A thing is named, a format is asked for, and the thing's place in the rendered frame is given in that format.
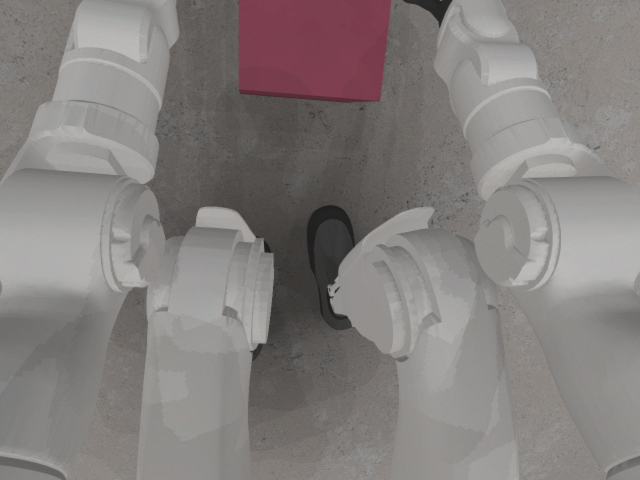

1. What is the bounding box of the left robot upper arm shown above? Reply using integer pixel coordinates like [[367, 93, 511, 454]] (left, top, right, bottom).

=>
[[0, 168, 165, 480]]

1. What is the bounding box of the robot shin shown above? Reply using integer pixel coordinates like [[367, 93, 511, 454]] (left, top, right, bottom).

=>
[[146, 207, 259, 350], [328, 207, 498, 342]]

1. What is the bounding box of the right robot forearm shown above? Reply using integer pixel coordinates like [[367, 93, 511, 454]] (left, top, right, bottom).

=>
[[433, 0, 623, 201]]

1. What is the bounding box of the left robot forearm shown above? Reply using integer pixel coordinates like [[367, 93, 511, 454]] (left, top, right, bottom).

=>
[[0, 0, 179, 186]]

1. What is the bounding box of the robot right hand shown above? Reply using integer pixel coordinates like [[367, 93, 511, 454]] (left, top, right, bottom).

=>
[[403, 0, 452, 28]]

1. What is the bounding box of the carton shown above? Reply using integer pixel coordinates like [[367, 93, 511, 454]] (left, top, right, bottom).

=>
[[239, 0, 391, 103]]

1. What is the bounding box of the robot right shin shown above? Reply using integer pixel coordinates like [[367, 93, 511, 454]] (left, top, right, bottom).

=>
[[328, 207, 498, 342]]

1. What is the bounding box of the robot left shin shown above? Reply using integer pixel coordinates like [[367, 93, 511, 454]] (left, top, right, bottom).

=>
[[146, 207, 259, 350]]

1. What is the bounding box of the right robot upper arm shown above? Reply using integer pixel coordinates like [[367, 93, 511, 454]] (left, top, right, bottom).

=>
[[474, 176, 640, 480]]

